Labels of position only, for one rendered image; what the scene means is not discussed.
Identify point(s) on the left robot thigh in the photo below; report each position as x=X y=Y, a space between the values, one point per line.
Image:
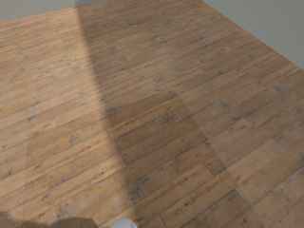
x=123 y=223

